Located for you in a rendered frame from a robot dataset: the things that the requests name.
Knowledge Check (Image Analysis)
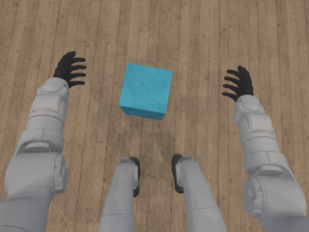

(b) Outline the robot left forearm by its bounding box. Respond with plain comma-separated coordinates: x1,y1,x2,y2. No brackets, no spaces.
4,77,70,195

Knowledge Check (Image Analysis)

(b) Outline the right robot hand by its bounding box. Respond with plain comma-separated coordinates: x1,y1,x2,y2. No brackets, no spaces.
222,66,254,102

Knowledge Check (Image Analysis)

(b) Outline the robot right upper arm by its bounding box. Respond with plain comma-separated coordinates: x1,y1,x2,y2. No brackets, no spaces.
242,175,309,232

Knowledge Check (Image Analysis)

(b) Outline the robot shin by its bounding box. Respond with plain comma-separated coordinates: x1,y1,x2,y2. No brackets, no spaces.
179,155,198,187
114,158,137,189

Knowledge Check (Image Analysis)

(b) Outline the robot right forearm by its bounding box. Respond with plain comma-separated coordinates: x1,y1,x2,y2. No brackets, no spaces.
232,95,307,215

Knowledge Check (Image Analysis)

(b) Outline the left robot hand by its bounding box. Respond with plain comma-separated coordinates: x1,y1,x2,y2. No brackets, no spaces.
53,51,87,88

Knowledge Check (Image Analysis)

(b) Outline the left robot shin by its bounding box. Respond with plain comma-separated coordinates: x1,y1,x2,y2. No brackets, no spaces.
114,158,137,189

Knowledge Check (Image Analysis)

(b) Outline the carton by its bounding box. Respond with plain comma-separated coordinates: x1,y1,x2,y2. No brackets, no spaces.
119,63,173,121

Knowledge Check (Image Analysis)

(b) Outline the right robot shin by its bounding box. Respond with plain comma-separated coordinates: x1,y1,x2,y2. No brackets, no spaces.
179,155,198,187

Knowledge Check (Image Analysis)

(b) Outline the robot left upper arm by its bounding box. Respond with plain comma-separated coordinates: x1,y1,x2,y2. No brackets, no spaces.
0,152,68,232

